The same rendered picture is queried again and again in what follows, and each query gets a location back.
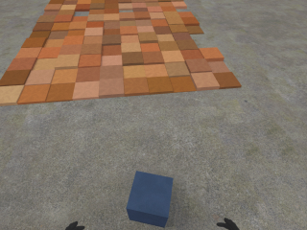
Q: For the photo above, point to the carton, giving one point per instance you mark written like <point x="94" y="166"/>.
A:
<point x="150" y="198"/>

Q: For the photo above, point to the right robot hand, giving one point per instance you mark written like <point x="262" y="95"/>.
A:
<point x="229" y="224"/>

